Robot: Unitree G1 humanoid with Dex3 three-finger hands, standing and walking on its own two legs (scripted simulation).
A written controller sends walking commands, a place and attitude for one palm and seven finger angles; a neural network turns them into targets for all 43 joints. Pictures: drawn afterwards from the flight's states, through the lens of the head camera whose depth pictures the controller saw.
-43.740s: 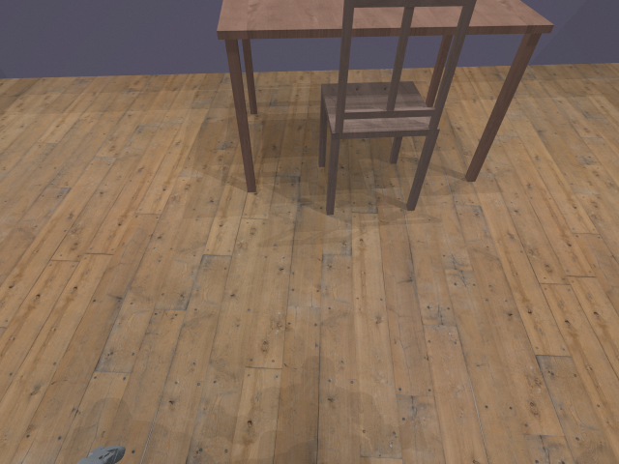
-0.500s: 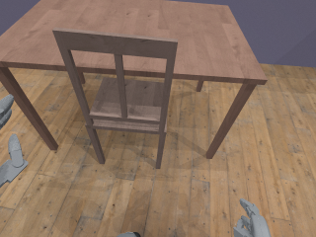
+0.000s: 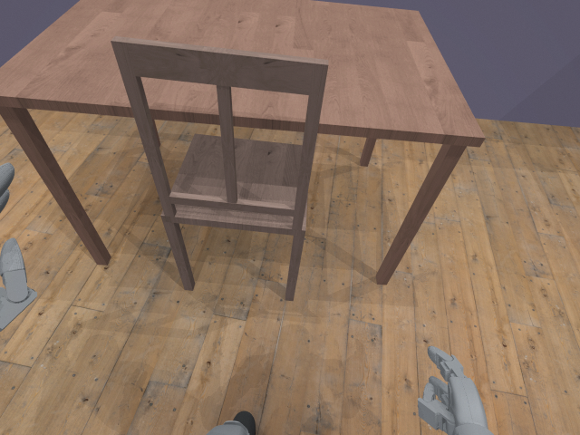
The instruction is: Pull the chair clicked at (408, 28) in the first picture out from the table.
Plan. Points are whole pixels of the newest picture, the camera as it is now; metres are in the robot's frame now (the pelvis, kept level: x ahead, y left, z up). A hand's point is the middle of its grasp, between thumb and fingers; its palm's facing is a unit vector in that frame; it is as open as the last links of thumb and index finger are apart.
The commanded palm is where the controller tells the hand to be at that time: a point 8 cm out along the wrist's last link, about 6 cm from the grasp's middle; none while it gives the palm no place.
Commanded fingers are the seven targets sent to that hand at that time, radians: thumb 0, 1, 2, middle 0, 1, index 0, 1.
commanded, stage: step back with the hand held close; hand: left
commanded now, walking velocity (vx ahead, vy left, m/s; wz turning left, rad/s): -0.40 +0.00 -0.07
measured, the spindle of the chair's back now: (228, 151) +0.71 +0.17 -0.06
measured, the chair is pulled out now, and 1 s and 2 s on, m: -0.09 -0.09 -0.09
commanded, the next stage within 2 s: stop stepping back and stand still in 0.58 s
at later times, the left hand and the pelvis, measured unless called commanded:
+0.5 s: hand (6, 402) +0.12 +0.23 +0.18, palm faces +0.28 -0.84 -0.46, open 7.4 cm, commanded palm +0.07 +0.28 +0.19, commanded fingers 0.00 0.90 0.90 -0.20 -0.30 -0.20 -0.30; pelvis -0.10 +0.00 +0.01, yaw -6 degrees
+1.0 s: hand out of the picture -0.02 +0.23 +0.17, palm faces +0.44 -0.80 -0.40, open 7.4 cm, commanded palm -0.07 +0.27 +0.19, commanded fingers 0.00 0.90 0.90 -0.20 -0.30 -0.20 -0.30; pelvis -0.22 -0.03 +0.01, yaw -1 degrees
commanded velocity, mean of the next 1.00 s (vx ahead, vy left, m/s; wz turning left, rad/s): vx -0.17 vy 0.04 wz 0.01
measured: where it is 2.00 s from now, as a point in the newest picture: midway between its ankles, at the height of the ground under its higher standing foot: outside the picture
